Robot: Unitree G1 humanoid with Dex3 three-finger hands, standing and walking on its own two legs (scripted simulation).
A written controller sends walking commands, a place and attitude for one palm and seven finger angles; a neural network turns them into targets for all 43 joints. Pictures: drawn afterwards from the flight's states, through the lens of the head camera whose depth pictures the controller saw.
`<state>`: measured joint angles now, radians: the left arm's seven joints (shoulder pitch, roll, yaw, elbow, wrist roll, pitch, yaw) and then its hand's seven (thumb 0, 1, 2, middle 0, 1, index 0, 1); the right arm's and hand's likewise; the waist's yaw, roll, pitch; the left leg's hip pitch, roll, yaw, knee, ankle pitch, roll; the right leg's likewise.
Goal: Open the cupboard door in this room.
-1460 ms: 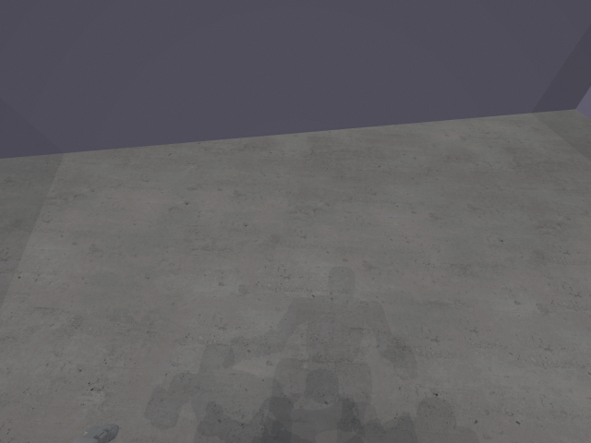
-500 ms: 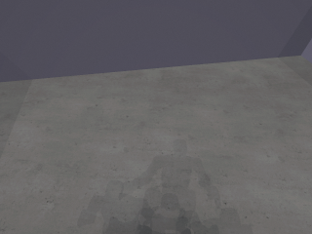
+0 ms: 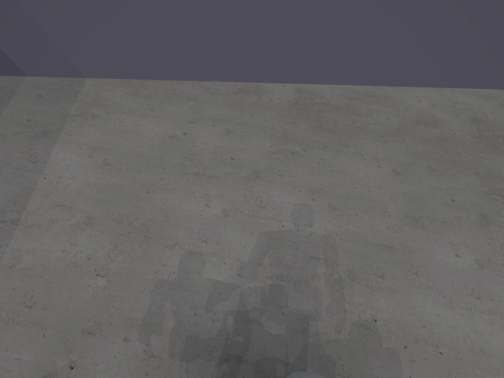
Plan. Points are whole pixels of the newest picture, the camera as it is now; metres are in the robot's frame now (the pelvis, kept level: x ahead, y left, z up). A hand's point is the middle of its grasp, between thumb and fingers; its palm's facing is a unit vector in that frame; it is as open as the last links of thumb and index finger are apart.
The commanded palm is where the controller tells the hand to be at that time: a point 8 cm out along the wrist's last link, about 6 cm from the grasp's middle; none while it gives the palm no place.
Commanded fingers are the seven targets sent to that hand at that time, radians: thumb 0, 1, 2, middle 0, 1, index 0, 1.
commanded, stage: turn or walk to find it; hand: left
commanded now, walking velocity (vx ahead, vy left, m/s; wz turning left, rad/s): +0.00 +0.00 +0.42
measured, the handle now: out of the picture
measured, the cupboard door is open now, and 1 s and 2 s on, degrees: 0 0 0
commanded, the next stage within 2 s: none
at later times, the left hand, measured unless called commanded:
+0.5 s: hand out of the picture -0.02 +0.15 -0.15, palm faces +0.27 -0.92 -0.28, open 7.4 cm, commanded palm none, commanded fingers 0.00 0.90 0.90 -0.20 -0.30 -0.20 -0.30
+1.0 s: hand out of the picture -0.10 +0.20 -0.17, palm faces +0.49 -0.84 -0.24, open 7.4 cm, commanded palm none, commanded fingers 0.00 0.90 0.90 -0.20 -0.30 -0.20 -0.30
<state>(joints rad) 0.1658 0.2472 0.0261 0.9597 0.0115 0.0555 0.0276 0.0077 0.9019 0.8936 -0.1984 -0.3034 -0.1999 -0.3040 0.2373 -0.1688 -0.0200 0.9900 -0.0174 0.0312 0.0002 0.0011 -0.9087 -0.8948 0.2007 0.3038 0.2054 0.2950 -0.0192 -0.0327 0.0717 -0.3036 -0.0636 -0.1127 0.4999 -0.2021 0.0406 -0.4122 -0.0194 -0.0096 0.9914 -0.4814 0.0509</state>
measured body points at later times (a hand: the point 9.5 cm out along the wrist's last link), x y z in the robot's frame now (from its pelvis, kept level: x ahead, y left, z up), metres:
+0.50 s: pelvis -0.03 -0.06 +0.00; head -0.02 -0.08 +0.45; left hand -0.04 +0.20 -0.13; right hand +0.06 -0.32 -0.15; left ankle -0.09 +0.09 -0.65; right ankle -0.03 -0.15 -0.74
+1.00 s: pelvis -0.06 -0.02 +0.00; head -0.05 +0.00 +0.45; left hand -0.13 +0.24 -0.15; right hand +0.12 -0.20 -0.13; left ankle -0.11 +0.07 -0.74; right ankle -0.01 -0.16 -0.67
